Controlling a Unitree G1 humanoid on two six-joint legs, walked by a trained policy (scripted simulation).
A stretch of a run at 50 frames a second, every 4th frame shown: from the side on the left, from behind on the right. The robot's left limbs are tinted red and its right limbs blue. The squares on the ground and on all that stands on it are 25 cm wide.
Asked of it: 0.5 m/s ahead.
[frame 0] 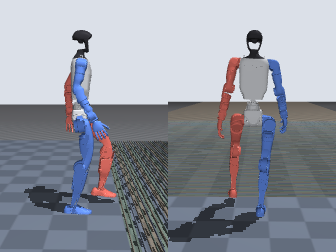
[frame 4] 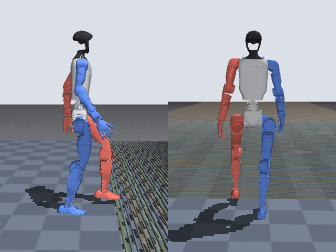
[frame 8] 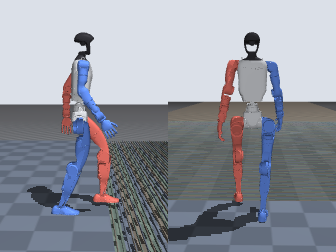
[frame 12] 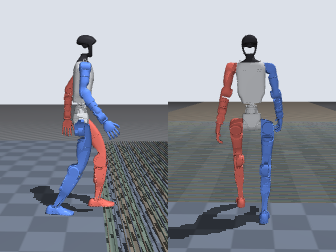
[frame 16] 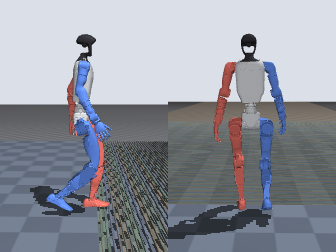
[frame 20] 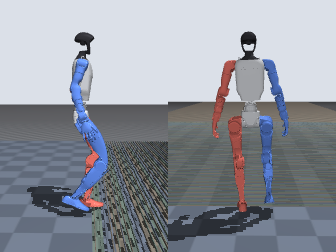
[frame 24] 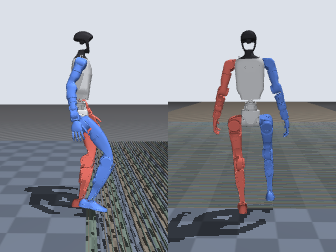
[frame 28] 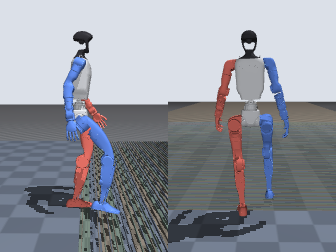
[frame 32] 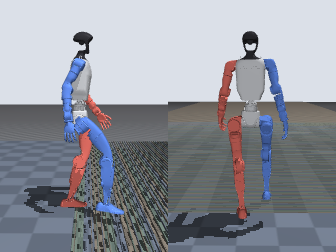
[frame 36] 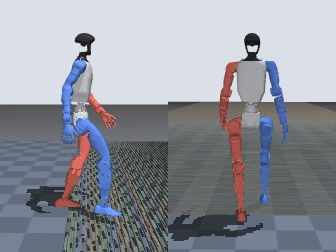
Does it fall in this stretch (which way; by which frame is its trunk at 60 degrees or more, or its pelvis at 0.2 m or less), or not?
no
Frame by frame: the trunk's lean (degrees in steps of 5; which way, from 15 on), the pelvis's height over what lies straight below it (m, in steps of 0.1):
0: 0, 0.8
4: 5, 0.8
8: 5, 0.8
12: 5, 0.8
16: 5, 0.8
20: 5, 0.8
24: 5, 0.8
28: 5, 0.8
32: 5, 0.8
36: 5, 0.8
